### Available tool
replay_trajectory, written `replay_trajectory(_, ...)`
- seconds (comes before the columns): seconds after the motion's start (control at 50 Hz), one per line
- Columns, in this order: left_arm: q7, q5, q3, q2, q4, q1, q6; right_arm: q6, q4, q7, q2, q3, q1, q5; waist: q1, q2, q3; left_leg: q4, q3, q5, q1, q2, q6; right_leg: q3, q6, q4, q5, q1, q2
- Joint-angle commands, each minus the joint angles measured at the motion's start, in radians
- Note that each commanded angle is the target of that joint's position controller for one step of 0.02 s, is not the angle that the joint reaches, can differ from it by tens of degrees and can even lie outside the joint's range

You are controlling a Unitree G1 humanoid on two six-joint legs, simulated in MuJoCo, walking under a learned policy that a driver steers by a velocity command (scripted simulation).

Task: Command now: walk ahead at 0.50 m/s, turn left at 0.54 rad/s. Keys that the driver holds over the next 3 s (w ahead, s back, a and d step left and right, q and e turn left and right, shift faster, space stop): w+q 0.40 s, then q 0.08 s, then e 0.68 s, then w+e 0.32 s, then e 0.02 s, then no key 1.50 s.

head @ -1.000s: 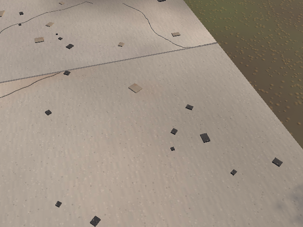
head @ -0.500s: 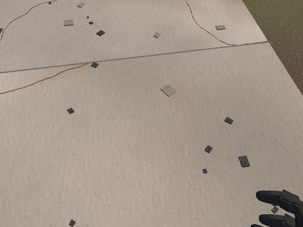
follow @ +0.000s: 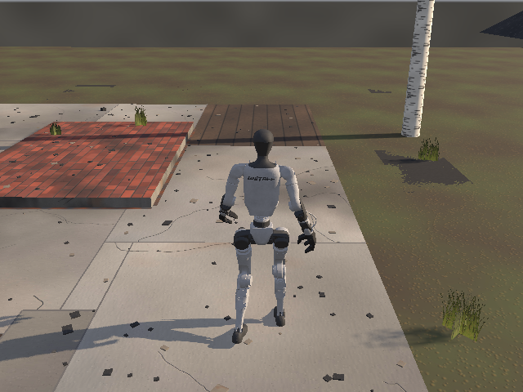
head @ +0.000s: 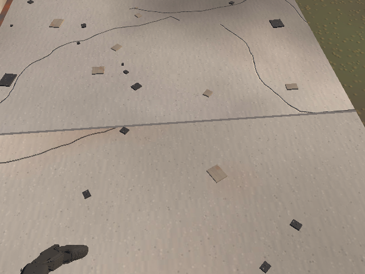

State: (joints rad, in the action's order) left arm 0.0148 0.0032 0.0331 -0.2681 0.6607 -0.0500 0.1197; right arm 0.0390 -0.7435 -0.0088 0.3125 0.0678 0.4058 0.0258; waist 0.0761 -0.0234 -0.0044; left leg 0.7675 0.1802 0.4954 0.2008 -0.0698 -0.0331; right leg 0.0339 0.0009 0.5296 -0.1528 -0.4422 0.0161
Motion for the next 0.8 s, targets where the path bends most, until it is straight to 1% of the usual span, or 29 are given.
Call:
replay_trajectory(0.02, -0.007, -0.004, 0.072, -0.185, 0.013, -0.317, -0.011, 0.022, 0.111, -0.005, 0.124, 0.014, -0.012, 0.021, -0.172, 0.196, 0.179, 0.524, -0.013, 0.013, 0.648, 0.071, 0.014, 0.651, -0.217, -0.242, -0.430, 0.696, -0.417)
replay_trajectory(0.04, -0.009, 0.000, 0.059, -0.151, 0.008, -0.259, -0.015, 0.015, 0.126, -0.006, 0.133, 0.020, -0.085, 0.009, -0.162, 0.130, 0.093, 0.521, -0.045, -0.068, 0.634, 0.101, 0.019, 0.497, -0.184, -0.249, -0.306, 0.578, -0.374)
replay_trajectory(0.06, -0.008, 0.005, 0.047, -0.119, 0.008, -0.211, -0.018, 0.009, 0.132, -0.003, 0.120, 0.021, -0.109, -0.003, -0.137, 0.110, 0.039, 0.482, -0.048, -0.131, 0.598, 0.130, 0.025, 0.387, -0.173, -0.271, -0.185, 0.477, -0.327)
replay_trajectory(0.08, -0.009, 0.010, 0.042, -0.102, 0.015, -0.182, -0.018, 0.003, 0.138, 0.004, 0.101, 0.023, -0.111, -0.002, -0.110, 0.142, 0.010, 0.447, -0.050, -0.171, 0.557, 0.156, 0.027, 0.308, -0.165, -0.296, -0.110, 0.407, -0.295)
replay_trajectory(0.1, -0.011, 0.010, 0.042, -0.097, 0.021, -0.170, -0.015, -0.003, 0.138, 0.009, 0.082, 0.021, -0.105, 0.003, -0.098, 0.158, -0.003, 0.429, -0.062, -0.193, 0.517, 0.170, 0.030, 0.240, -0.158, -0.322, -0.064, 0.359, -0.271)
replay_trajectory(0.12, -0.011, 0.007, 0.045, -0.098, 0.029, -0.170, -0.010, -0.009, 0.140, 0.012, 0.062, 0.018, -0.106, 0.005, -0.093, 0.156, -0.007, 0.421, -0.076, -0.211, 0.507, 0.171, 0.033, 0.190, -0.163, -0.340, -0.015, 0.340, -0.262)
replay_trajectory(0.16, -0.012, 0.004, 0.055, -0.122, 0.050, -0.181, -0.002, -0.017, 0.157, 0.014, 0.043, 0.013, -0.137, -0.001, -0.091, 0.125, -0.021, 0.369, -0.078, -0.258, 0.529, 0.178, 0.044, 0.122, -0.182, -0.366, 0.073, 0.331, -0.272)
replay_trajectory(0.2, -0.014, 0.005, 0.063, -0.143, 0.069, -0.195, -0.002, -0.017, 0.172, 0.017, 0.034, 0.008, -0.176, -0.004, -0.098, 0.102, -0.028, 0.283, -0.076, -0.324, 0.553, 0.183, 0.052, 0.063, -0.191, -0.376, 0.145, 0.354, -0.282)
replay_trajectory(0.24, -0.017, 0.003, 0.066, -0.158, 0.082, -0.194, -0.007, -0.012, 0.181, 0.027, 0.028, 0.004, -0.218, -0.003, -0.110, 0.094, -0.034, 0.169, -0.095, -0.421, 0.538, 0.181, 0.048, -0.009, -0.179, -0.378, 0.184, 0.371, -0.272)
replay_trajectory(0.3, -0.021, -0.004, 0.070, -0.184, 0.104, -0.224, -0.017, -0.003, 0.209, 0.047, 0.012, -0.005, -0.324, -0.004, -0.148, 0.081, -0.064, 0.011, -0.150, -0.513, 0.499, 0.169, 0.032, -0.092, -0.159, -0.378, 0.196, 0.392, -0.268)
replay_trajectory(0.36, -0.021, -0.019, 0.078, -0.211, 0.129, -0.262, -0.032, -0.003, 0.243, 0.065, 0.015, -0.006, -0.396, 0.002, -0.163, 0.078, -0.093, -0.082, -0.186, -0.480, 0.487, 0.159, 0.002, -0.135, -0.142, -0.362, 0.221, 0.461, -0.294)
replay_trajectory(0.38, -0.021, -0.024, 0.082, -0.219, 0.134, -0.267, -0.038, -0.003, 0.253, 0.070, 0.022, -0.003, -0.408, 0.002, -0.159, 0.081, -0.095, -0.104, -0.201, -0.444, 0.477, 0.150, -0.013, -0.150, -0.134, -0.342, 0.274, 0.488, -0.303)
replay_trajectory(0.4, -0.022, -0.028, 0.085, -0.232, 0.136, -0.265, -0.045, -0.004, 0.259, 0.073, 0.034, 0.002, -0.404, 0.000, -0.145, 0.088, -0.085, -0.123, -0.224, -0.397, 0.440, 0.129, -0.032, -0.171, -0.124, -0.300, 0.401, 0.508, -0.305)
replay_trajectory(0.42, -0.026, -0.031, 0.091, -0.249, 0.132, -0.254, -0.053, -0.007, 0.259, 0.074, 0.055, 0.013, -0.376, -0.008, -0.117, 0.106, -0.060, -0.135, -0.258, -0.345, 0.374, 0.090, -0.052, -0.195, -0.110, -0.213, 0.627, 0.521, -0.297)
replay_trajectory(0.44, -0.032, -0.034, 0.095, -0.264, 0.128, -0.247, -0.062, -0.009, 0.241, 0.071, 0.089, 0.033, -0.290, -0.016, -0.064, 0.117, -0.001, -0.153, -0.289, -0.322, 0.253, 0.040, -0.074, -0.215, -0.095, -0.066, 0.820, 0.517, -0.281)
replay_trajectory(0.46, -0.038, -0.039, 0.090, -0.252, 0.119, -0.233, -0.065, -0.010, 0.198, 0.062, 0.138, 0.062, -0.123, -0.018, 0.026, 0.094, 0.087, -0.229, -0.290, -0.431, 0.018, -0.003, -0.108, -0.240, -0.060, 0.148, 0.837, 0.434, -0.243)
replay_trajectory(0.48, -0.038, -0.014, 0.072, -0.204, 0.095, -0.256, -0.057, -0.021, 0.174, 0.038, 0.212, 0.089, 0.000, -0.016, 0.072, -0.024, 0.180, -0.231, -0.119, -0.668, -0.286, 0.105, -0.161, -0.237, -0.002, 0.454, 0.462, 0.181, -0.186)
replay_trajectory(0.5, -0.020, 0.029, 0.021, -0.064, 0.048, -0.381, -0.035, -0.011, 0.211, 0.028, 0.308, 0.081, -0.081, -0.040, -0.077, -0.290, 0.323, -0.260, 0.431, -0.927, -0.597, 0.434, -0.370, -0.135, 0.058, 0.826, -0.516, -0.223, 0.002)
replay_trajectory(0.52, -0.009, -0.004, 0.038, -0.183, 0.088, -0.335, -0.021, -0.007, 0.236, 0.032, 0.213, 0.060, -0.053, -0.038, 0.023, -0.118, 0.499, -0.327, 0.488, -0.927, -0.579, 0.479, -0.399, 0.058, 0.051, 0.912, -0.501, -0.198, -0.027)
replay_trajectory(0.54, -0.007, -0.040, 0.046, -0.204, 0.079, -0.256, -0.025, -0.001, 0.208, 0.039, 0.148, 0.037, -0.091, -0.039, 0.016, -0.070, 0.355, -0.322, 0.292, -1.023, -0.473, 0.438, -0.350, 0.042, 0.043, 0.884, -0.420, -0.243, -0.077)
replay_trajectory(0.56, -0.015, -0.033, 0.037, -0.177, 0.080, -0.231, -0.028, 0.005, 0.188, 0.040, 0.108, 0.025, -0.130, -0.021, -0.017, -0.003, 0.234, -0.332, 0.167, -1.000, -0.334, 0.375, -0.291, 0.024, 0.039, 0.787, -0.356, -0.247, -0.120)
replay_trajectory(0.58, -0.023, -0.021, 0.038, -0.168, 0.092, -0.217, -0.038, 0.008, 0.181, 0.038, 0.082, 0.016, -0.180, -0.018, -0.046, 0.004, 0.171, -0.362, 0.102, -0.965, -0.217, 0.338, -0.255, 0.020, 0.043, 0.717, -0.316, -0.210, -0.143)
replay_trajectory(0.6, -0.026, -0.022, 0.040, -0.169, 0.104, -0.240, -0.055, 0.011, 0.177, 0.038, 0.075, 0.010, -0.213, -0.030, -0.080, -0.019, 0.146, -0.403, 0.049, -0.980, -0.106, 0.317, -0.242, 0.025, 0.045, 0.685, -0.281, -0.122, -0.154)
replay_trajectory(0.62, -0.029, -0.022, 0.039, -0.152, 0.124, -0.278, -0.072, 0.018, 0.165, 0.038, 0.074, 0.010, -0.235, -0.043, -0.105, -0.022, 0.142, -0.438, -0.001, -0.996, -0.023, 0.307, -0.239, 0.018, 0.053, 0.663, -0.240, -0.047, -0.144)
replay_trajectory(0.66, -0.037, -0.017, 0.035, -0.116, 0.142, -0.313, -0.092, 0.037, 0.137, 0.034, 0.062, 0.006, -0.267, -0.055, -0.132, -0.029, 0.131, -0.476, -0.086, -1.037, 0.044, 0.293, -0.240, 0.022, 0.073, 0.578, -0.167, 0.011, -0.134)
replay_trajectory(0.7, -0.043, -0.011, 0.033, -0.101, 0.137, -0.286, -0.098, 0.042, 0.110, 0.024, 0.056, 0.004, -0.292, -0.059, -0.132, -0.045, 0.110, -0.493, -0.155, -1.017, 0.049, 0.277, -0.218, 0.037, 0.080, 0.460, -0.085, 0.014, -0.128)
replay_trajectory(0.74, -0.039, -0.012, 0.032, -0.096, 0.121, -0.234, -0.099, 0.034, 0.088, 0.010, 0.069, 0.008, -0.299, -0.059, -0.111, -0.062, 0.094, -0.507, -0.202, -0.955, 0.023, 0.264, -0.197, 0.027, 0.077, 0.356, 0.002, 0.010, -0.126)
replay_trajectory(0.78, -0.033, -0.016, 0.035, -0.107, 0.094, -0.178, -0.103, 0.018, 0.067, -0.003, 0.094, 0.017, -0.282, -0.057, -0.083, -0.059, 0.074, -0.521, -0.200, -0.879, -0.022, 0.288, -0.201, 0.016, 0.074, 0.308, 0.023, -0.024, -0.123)
replay_trajectory(0.8, -0.030, -0.017, 0.038, -0.112, 0.080, -0.158, -0.108, 0.009, 0.057, -0.007, 0.099, 0.020, -0.275, -0.054, -0.075, -0.054, 0.063, -0.524, -0.193, -0.835, -0.045, 0.304, -0.207, 0.014, 0.072, 0.293, 0.008, -0.042, -0.124)
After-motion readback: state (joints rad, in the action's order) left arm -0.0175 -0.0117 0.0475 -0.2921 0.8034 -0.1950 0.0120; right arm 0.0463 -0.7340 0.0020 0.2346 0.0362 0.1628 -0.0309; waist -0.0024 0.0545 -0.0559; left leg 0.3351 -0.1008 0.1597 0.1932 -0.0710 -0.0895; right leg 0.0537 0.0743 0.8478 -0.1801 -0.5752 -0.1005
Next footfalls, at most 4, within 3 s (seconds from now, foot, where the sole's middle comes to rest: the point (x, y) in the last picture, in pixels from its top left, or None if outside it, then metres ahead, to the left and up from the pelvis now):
0.48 left None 0.37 0.19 -0.76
1.02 right None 0.48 -0.01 -0.76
1.46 left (122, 261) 0.55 0.22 -0.76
1.84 right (196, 223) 0.67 -0.06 -0.76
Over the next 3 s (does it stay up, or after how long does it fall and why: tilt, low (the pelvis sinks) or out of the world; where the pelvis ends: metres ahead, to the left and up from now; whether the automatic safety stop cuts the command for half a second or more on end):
stays up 0.66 0.09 0.01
